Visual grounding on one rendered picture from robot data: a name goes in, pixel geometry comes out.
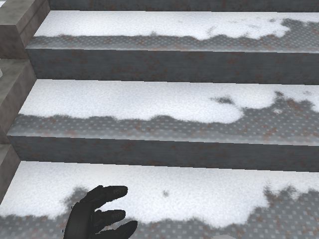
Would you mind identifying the robot left hand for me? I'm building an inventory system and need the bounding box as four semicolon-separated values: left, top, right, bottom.
62;185;138;239

